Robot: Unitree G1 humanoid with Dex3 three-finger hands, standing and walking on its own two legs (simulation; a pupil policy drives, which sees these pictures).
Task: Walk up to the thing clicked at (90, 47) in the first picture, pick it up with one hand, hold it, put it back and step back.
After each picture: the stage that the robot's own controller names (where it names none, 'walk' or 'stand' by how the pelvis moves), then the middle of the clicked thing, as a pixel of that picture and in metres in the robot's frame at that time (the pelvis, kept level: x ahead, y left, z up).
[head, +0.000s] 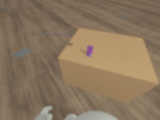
stand; (89, 51) +0.74 +0.07 -0.10
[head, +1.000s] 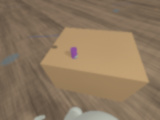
walk; (74, 53) +0.62 +0.26 -0.07
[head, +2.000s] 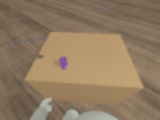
stand; (63, 63) +0.48 +0.28 -0.08
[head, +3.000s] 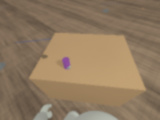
stand; (66, 63) +0.50 +0.27 -0.09
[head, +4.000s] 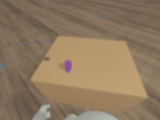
stand; (68, 66) +0.48 +0.24 -0.10
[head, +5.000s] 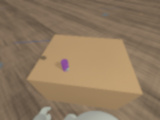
stand; (65, 65) +0.49 +0.27 -0.10
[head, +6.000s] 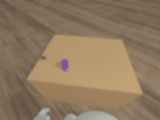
stand; (65, 65) +0.49 +0.27 -0.10
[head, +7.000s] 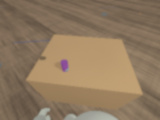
rise first; (64, 65) +0.48 +0.27 -0.10
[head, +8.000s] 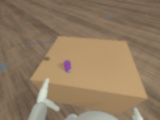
rise first; (67, 66) +0.48 +0.27 -0.09
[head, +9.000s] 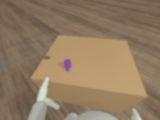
go down; (68, 65) +0.48 +0.27 -0.09
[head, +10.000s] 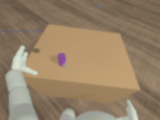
go down; (62, 60) +0.49 +0.25 -0.07
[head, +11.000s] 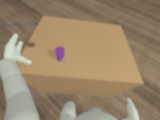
go down; (60, 54) +0.50 +0.25 -0.03
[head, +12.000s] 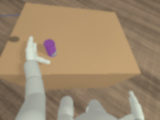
close in; (50, 48) +0.50 +0.27 +0.00
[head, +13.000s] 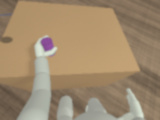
close; (48, 47) +0.50 +0.25 +0.02
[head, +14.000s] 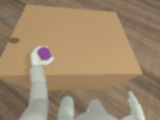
lift; (45, 56) +0.43 +0.28 +0.01
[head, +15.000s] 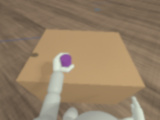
lift; (66, 63) +0.37 +0.18 +0.09
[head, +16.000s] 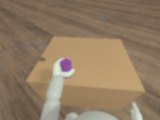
hold; (66, 68) +0.32 +0.18 +0.11
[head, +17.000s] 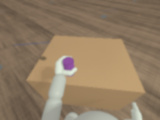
hold; (69, 67) +0.33 +0.17 +0.12
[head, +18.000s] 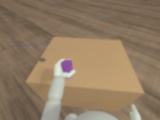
crouch; (67, 69) +0.33 +0.18 +0.10
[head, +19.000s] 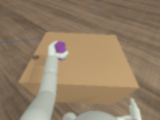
crouch; (61, 51) +0.45 +0.22 +0.13
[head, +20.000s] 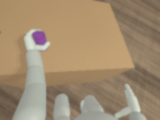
lower; (41, 41) +0.52 +0.27 +0.01
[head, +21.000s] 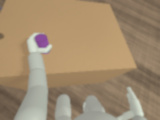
lower; (43, 44) +0.51 +0.26 +0.02
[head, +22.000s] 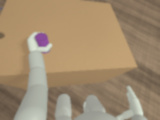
lower; (43, 43) +0.51 +0.26 +0.02
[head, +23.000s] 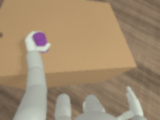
lower; (41, 43) +0.51 +0.27 +0.02
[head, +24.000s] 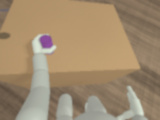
open; (47, 45) +0.50 +0.25 +0.02
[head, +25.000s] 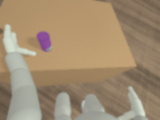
sink last; (45, 42) +0.51 +0.26 +0.02
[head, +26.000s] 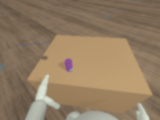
sink last; (69, 65) +0.47 +0.24 -0.04
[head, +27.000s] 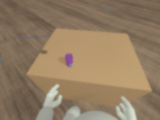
stand; (69, 60) +0.49 +0.24 -0.04
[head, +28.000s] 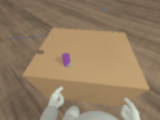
stand; (66, 60) +0.49 +0.25 -0.03
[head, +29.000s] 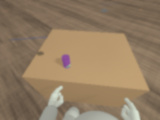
stand; (66, 61) +0.48 +0.25 -0.03
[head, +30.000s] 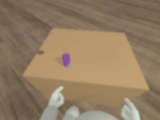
stand; (66, 60) +0.49 +0.25 -0.03
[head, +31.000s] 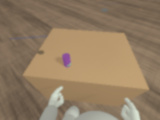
stand; (66, 60) +0.49 +0.25 -0.03
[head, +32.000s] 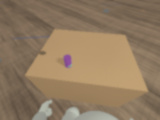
stand; (67, 61) +0.49 +0.25 -0.05
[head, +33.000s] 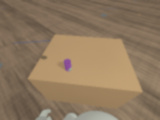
walk; (67, 65) +0.49 +0.25 -0.10
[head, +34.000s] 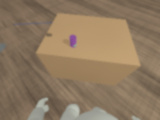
walk; (73, 41) +0.69 +0.25 -0.08
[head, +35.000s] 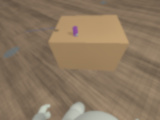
walk; (75, 31) +1.00 +0.33 -0.08
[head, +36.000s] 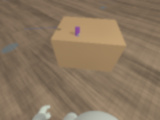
stand; (77, 31) +1.07 +0.30 -0.09
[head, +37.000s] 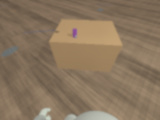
stand; (74, 33) +1.09 +0.31 -0.10
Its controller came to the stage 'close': yes
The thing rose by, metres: 0.21
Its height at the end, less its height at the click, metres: +0.00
